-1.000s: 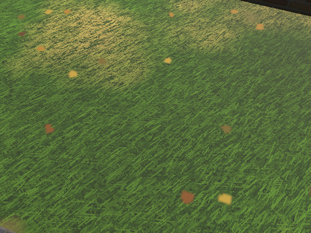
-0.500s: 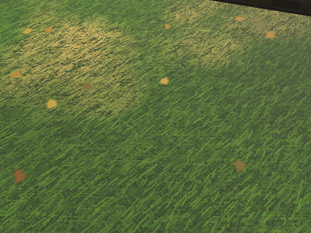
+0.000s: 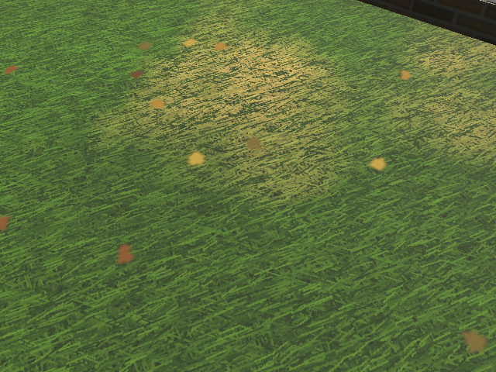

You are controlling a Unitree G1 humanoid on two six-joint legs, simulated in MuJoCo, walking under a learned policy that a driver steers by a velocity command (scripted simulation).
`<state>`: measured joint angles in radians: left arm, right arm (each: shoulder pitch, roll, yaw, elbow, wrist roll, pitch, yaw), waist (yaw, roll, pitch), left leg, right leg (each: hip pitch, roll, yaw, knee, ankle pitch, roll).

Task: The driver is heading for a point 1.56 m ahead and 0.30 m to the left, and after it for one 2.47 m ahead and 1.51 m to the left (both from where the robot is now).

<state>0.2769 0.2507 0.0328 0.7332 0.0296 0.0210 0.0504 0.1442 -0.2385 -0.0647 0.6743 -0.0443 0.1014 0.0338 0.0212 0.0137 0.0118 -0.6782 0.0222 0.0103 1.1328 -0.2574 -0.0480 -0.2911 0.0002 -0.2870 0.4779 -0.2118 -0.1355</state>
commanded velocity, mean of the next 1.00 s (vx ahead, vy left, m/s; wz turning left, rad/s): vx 0.38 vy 0.00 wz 0.54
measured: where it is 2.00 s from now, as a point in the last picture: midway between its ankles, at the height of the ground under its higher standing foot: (117, 199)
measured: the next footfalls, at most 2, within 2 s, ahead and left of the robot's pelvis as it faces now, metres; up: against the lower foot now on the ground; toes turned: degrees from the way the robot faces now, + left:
left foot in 0.18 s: +0.06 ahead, +0.12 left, +0.00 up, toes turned +15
right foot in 0.54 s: +0.18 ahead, -0.08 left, +0.00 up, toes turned +30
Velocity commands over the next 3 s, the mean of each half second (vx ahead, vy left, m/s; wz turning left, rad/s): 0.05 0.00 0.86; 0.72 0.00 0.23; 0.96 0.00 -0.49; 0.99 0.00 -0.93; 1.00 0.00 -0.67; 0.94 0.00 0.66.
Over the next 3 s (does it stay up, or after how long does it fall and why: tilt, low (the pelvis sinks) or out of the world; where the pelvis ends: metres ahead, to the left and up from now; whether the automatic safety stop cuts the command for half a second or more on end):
stays up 1.97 0.19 0.00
